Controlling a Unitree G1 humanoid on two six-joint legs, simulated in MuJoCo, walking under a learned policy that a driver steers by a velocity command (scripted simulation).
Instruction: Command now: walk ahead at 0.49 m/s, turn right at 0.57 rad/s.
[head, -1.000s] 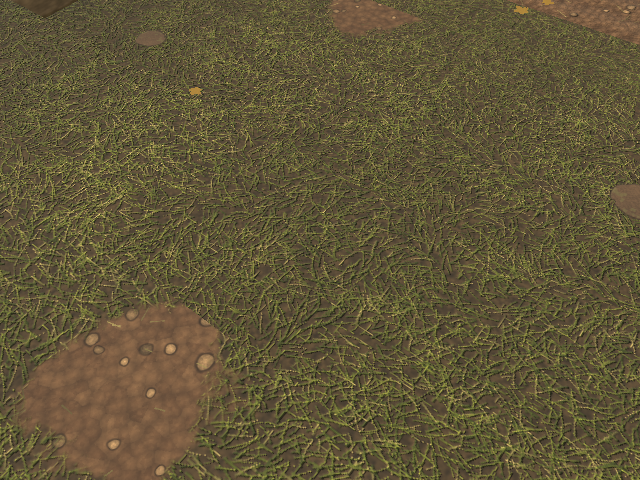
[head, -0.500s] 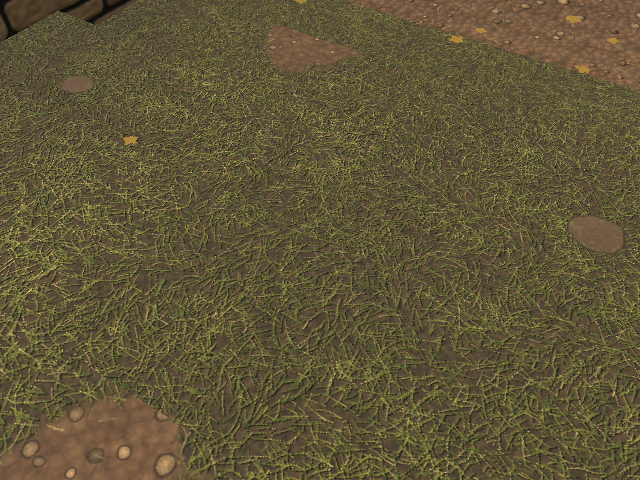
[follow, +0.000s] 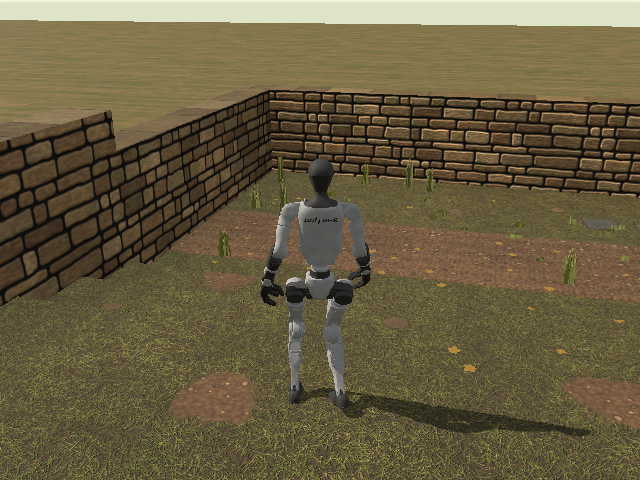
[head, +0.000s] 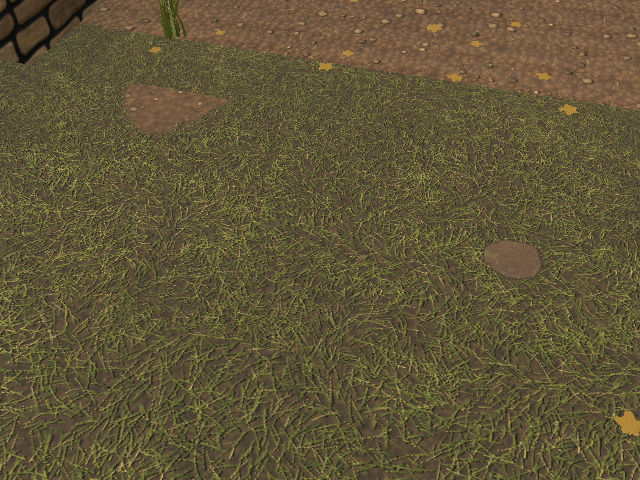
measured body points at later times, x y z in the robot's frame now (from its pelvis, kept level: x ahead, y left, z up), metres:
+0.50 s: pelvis +0.33 -0.07 -0.14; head +0.34 -0.08 +0.31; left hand +0.49 +0.15 -0.26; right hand +0.22 -0.28 -0.28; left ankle +0.23 +0.12 -0.67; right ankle +0.33 -0.14 -0.87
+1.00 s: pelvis +0.61 -0.11 -0.13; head +0.62 -0.12 +0.32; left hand +0.86 +0.02 -0.24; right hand +0.48 -0.32 -0.27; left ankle +0.67 -0.03 -0.87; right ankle +0.62 -0.28 -0.81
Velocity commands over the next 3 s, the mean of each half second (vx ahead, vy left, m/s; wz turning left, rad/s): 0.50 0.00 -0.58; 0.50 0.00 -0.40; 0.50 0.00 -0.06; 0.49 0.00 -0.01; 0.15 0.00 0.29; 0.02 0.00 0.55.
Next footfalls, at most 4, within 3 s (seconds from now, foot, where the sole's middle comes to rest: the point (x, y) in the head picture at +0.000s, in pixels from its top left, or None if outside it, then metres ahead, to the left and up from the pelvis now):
0.38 right None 0.37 -0.15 -0.91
0.76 left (365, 431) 0.70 -0.05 -0.91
1.24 right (482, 434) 0.70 -0.33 -0.91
1.66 left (438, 334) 1.10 -0.29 -1.09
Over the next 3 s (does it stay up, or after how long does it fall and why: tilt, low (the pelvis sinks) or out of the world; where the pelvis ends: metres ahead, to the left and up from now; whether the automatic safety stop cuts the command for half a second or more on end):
stays up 1.22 -0.45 -0.30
